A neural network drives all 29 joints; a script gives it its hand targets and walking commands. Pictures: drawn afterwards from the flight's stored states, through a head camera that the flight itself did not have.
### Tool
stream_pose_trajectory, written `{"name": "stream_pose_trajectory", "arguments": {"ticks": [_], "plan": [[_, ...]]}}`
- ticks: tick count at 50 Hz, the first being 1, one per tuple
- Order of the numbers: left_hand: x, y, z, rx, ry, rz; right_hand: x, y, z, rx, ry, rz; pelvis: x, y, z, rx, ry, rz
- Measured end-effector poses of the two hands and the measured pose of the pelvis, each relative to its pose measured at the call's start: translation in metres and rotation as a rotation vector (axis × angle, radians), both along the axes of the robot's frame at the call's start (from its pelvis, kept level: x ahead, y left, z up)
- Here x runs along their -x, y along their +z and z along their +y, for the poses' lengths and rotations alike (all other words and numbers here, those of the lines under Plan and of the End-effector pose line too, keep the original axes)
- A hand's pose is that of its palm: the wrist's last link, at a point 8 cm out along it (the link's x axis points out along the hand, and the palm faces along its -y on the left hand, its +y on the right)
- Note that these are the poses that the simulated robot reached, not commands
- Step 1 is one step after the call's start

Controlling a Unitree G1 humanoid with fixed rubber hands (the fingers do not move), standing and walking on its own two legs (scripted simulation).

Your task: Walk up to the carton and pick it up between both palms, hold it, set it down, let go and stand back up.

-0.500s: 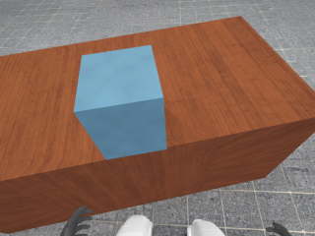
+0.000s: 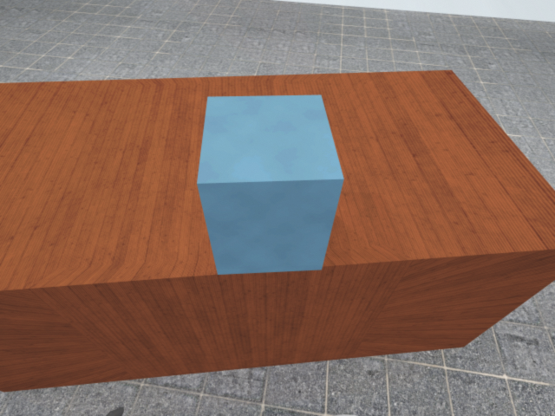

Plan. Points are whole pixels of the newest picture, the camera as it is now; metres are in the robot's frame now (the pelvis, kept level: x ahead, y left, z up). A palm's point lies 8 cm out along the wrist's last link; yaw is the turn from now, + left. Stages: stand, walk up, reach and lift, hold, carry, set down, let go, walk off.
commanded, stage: walk up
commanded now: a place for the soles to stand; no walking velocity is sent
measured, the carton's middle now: (267, 187) +0.48 +0.03 +0.02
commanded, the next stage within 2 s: reach and lift in 1.76 s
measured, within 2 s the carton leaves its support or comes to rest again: neither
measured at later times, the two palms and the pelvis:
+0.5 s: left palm out of the picture +0.13 +0.27 -0.09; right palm out of the picture +0.12 -0.25 -0.09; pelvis +0.02 +0.01 +0.00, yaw +1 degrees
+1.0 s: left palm out of the picture +0.11 +0.26 -0.09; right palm out of the picture +0.13 -0.25 -0.09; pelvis +0.01 +0.00 +0.00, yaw +4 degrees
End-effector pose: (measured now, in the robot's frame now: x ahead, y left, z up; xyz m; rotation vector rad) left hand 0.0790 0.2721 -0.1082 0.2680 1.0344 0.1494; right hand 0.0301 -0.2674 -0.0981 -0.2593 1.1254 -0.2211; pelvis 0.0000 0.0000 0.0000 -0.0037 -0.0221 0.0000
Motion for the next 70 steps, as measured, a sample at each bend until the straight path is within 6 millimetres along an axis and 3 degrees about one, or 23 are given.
{"name": "stream_pose_trajectory", "arguments": {"ticks": [5, 11, 22, 41, 51, 70], "plan": [[-0.008, 0.003, -0.012, 0.016, -0.013, -0.030, -0.030, -0.003, 0.005, -0.018, 0.050, -0.043, -0.002, -0.001, 0.003, 0.022, 0.006, -0.005], [-0.024, 0.010, -0.007, 0.026, -0.010, -0.057, -0.059, 0.002, 0.022, -0.048, 0.084, -0.113, -0.012, 0.002, 0.011, 0.006, 0.006, -0.002], [-0.046, 0.015, -0.003, 0.015, -0.019, -0.094, -0.084, 0.007, 0.021, -0.038, 0.098, -0.150, -0.020, 0.002, 0.011, 0.004, 0.014, -0.002], [-0.037, 0.013, -0.006, 0.011, 0.013, -0.078, -0.090, 0.003, 0.018, -0.046, 0.124, -0.131, -0.021, 0.001, 0.004, 0.002, 0.041, -0.006], [-0.027, 0.013, -0.008, 0.018, 0.039, -0.069, -0.096, 0.011, 0.015, -0.035, 0.160, -0.154, -0.009, 0.005, -0.001, 0.003, 0.068, -0.008], [0.033, 0.006, -0.014, 0.024, 0.121, -0.001, -0.074, 0.006, 0.009, -0.045, 0.193, -0.119, 0.009, 0.006, -0.013, 0.006, 0.114, -0.013]]}}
